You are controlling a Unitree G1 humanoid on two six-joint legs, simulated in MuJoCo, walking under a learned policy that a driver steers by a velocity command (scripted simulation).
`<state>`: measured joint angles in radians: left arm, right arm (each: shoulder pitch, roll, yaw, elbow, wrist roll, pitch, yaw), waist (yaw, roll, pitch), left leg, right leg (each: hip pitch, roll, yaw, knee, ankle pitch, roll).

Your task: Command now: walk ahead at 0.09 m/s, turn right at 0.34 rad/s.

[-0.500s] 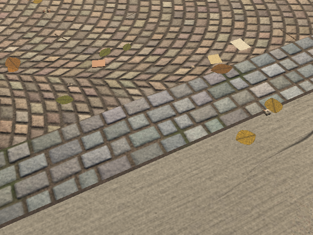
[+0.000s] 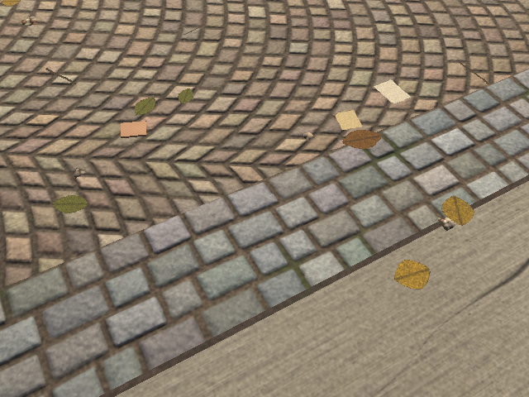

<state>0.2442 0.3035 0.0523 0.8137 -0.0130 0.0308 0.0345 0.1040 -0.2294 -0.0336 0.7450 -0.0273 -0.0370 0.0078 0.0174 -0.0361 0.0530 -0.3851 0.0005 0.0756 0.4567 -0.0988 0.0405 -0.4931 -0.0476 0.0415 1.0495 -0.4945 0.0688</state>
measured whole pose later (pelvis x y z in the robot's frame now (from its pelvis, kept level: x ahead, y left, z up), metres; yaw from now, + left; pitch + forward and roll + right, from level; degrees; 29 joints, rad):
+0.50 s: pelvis +0.03 -0.05 +0.01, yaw -16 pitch +2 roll +3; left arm 0.23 0.29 0.06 0.69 -0.01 0.02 0.04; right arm 0.06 -0.31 -0.10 0.81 0.00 0.02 -0.05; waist 0.01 0.02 0.04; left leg -0.53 -0.02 -0.05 0.98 -0.34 -0.07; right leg -0.29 0.03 0.09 0.44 -0.19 -0.05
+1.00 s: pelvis +0.07 -0.03 +0.02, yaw -28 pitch +1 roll -1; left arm 0.22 0.31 0.07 0.70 -0.01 0.00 0.01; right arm 0.26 -0.27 -0.05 0.85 0.01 -0.03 -0.02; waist -0.05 -0.02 0.00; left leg -0.16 0.01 -0.04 0.35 -0.22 0.01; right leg -0.40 0.00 0.04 0.80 -0.36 0.05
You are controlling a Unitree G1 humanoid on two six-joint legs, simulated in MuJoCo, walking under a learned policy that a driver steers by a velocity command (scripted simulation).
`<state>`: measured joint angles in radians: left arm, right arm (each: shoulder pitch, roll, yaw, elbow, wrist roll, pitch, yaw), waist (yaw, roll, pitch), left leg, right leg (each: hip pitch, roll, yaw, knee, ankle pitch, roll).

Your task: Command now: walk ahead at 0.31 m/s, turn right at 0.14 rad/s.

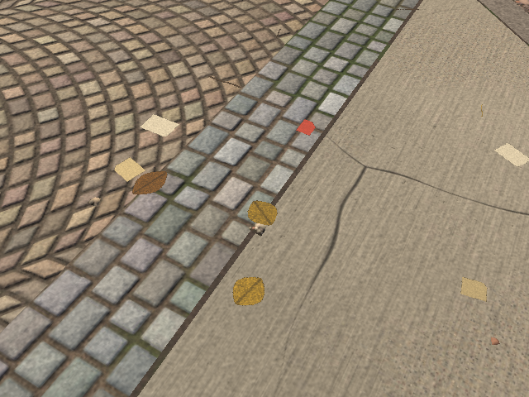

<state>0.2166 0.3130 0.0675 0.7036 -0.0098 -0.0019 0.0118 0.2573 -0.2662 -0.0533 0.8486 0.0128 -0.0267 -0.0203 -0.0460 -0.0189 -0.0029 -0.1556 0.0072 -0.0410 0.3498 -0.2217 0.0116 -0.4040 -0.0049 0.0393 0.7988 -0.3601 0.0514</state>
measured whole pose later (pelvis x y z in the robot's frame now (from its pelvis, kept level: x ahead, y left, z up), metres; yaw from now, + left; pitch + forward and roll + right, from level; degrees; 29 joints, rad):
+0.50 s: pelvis +0.18 -0.03 -0.01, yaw +0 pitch +2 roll -1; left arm 0.45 0.28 0.05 0.81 -0.02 -0.07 0.00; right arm 0.03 -0.28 -0.03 0.74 0.02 -0.08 0.06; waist 0.09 0.04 0.03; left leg -0.63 0.06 0.00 0.57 0.04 0.01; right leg 0.11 0.03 0.00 0.18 -0.32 -0.02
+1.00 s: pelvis +0.47 +0.01 -0.01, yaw +0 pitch +1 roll +2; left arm 0.09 0.28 0.04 0.71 -0.01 -0.08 -0.01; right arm 0.35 -0.28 -0.04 0.87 0.02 -0.08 0.02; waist -0.09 -0.04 0.03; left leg 0.00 -0.08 0.03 0.21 -0.23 0.06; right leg -0.65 -0.12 0.04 0.61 0.08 0.02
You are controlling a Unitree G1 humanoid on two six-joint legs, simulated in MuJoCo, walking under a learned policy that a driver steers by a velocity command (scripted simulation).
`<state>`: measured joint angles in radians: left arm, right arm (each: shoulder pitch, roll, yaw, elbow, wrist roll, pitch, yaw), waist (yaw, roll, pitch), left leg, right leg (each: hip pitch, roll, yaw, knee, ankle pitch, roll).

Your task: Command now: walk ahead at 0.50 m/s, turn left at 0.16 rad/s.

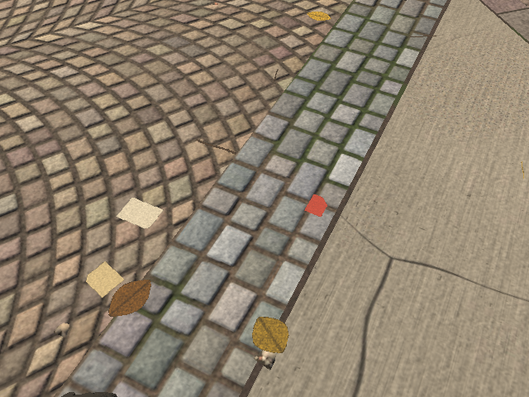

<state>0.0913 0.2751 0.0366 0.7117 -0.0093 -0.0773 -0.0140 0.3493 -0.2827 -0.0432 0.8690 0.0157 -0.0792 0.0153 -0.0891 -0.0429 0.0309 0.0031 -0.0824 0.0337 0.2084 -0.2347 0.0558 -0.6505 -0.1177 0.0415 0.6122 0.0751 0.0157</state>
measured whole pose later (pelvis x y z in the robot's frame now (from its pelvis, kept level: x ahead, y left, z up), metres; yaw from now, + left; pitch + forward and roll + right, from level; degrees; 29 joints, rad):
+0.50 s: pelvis +0.27 -0.03 +0.00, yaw +15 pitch +0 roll -3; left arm 0.28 0.28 0.07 0.85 0.00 -0.08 0.01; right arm 0.13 -0.29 -0.07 0.72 0.01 -0.02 0.03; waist 0.07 0.04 0.06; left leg -0.65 0.10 -0.02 0.72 0.01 0.00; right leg 0.01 0.01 -0.23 0.26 -0.26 -0.01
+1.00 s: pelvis +0.41 +0.03 -0.01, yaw +32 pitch +3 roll -1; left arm 0.10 0.30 0.06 0.75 0.00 -0.01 0.03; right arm 0.18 -0.31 -0.08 0.63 0.00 0.04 -0.03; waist -0.03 -0.01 0.04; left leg -0.39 -0.13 -0.15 0.48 -0.12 0.07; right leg -0.51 -0.01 0.13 0.79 -0.31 0.09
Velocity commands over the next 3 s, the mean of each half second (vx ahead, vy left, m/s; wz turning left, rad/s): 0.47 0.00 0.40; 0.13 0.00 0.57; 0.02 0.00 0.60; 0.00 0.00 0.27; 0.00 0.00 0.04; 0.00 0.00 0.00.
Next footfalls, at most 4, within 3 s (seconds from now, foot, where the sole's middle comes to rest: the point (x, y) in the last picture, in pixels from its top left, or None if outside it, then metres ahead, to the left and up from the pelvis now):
0.12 right None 0.26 -0.14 -0.78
0.60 left None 0.47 0.14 -0.78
1.10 right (273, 359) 0.57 -0.05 -0.78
1.52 left None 0.36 0.13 -0.78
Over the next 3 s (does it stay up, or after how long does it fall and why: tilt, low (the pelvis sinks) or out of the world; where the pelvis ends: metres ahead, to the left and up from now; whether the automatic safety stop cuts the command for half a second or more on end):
stays up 0.45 0.03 0.00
